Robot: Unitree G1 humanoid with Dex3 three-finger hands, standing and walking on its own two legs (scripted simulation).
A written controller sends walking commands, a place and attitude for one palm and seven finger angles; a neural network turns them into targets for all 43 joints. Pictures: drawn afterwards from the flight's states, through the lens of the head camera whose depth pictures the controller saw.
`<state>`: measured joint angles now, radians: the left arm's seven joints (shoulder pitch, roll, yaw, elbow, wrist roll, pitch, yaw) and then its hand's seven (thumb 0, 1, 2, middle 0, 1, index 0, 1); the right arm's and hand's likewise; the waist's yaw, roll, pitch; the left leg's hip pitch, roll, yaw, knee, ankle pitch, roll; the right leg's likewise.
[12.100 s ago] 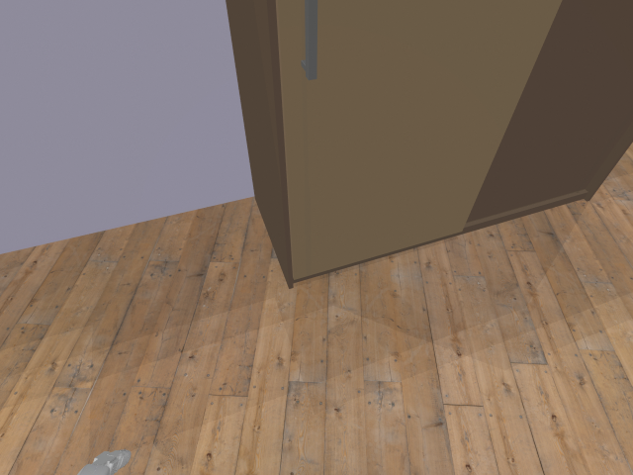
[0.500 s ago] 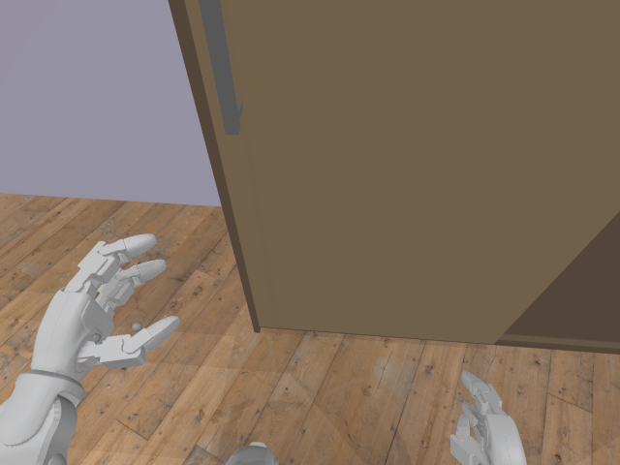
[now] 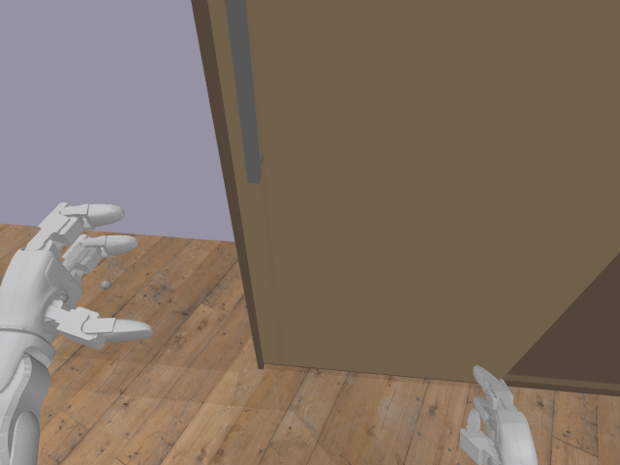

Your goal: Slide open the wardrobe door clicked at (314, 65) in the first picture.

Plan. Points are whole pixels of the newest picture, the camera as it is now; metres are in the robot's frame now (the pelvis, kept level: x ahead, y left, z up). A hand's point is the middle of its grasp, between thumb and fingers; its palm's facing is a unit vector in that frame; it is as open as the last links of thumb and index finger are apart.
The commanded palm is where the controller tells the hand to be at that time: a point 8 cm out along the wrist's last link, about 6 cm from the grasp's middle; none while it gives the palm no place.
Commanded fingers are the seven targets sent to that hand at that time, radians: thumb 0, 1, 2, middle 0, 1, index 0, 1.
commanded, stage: raise the hand with hooked fingers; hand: left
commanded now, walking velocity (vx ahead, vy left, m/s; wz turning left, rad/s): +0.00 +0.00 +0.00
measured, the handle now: (249, 95) +0.53 +0.16 +0.23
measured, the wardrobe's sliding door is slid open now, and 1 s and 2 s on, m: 0.00 0.00 0.00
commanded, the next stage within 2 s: move the hooked fingers beside the handle in 0.90 s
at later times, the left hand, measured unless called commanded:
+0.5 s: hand (66, 201) +0.27 +0.27 +0.24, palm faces +0.15 -0.99 -0.08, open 14.0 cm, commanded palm +0.23 +0.31 +0.24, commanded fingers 0.00 -0.50 0.30 -0.30 -1.20 -0.30 -1.20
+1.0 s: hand (91, 212) +0.27 +0.25 +0.23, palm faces +0.12 -0.99 -0.06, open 14.0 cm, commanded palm +0.24 +0.30 +0.24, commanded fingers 0.00 -0.50 0.30 -0.30 -1.20 -0.30 -1.20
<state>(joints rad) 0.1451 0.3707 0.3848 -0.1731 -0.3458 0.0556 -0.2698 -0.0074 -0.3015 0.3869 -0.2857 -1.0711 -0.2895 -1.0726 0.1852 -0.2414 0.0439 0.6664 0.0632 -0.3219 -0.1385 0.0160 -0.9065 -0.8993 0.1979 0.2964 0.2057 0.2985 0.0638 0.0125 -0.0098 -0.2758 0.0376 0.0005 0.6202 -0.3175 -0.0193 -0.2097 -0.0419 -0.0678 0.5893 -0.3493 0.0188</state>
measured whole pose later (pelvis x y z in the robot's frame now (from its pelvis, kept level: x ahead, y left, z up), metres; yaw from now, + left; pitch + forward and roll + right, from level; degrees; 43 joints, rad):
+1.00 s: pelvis -0.01 -0.02 +0.01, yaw +0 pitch -4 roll +0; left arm -0.19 0.48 0.47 -0.02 -0.34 0.40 -0.34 -0.02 -0.50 0.30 -0.30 -1.20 -0.30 -1.20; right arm 0.16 -0.26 0.08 0.65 0.10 -0.19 -0.14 0.02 -0.91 -0.90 0.20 0.30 0.21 0.30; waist 0.07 0.05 -0.02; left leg -0.16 0.05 0.00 0.48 -0.24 -0.04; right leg -0.11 -0.02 -0.07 0.48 -0.29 0.00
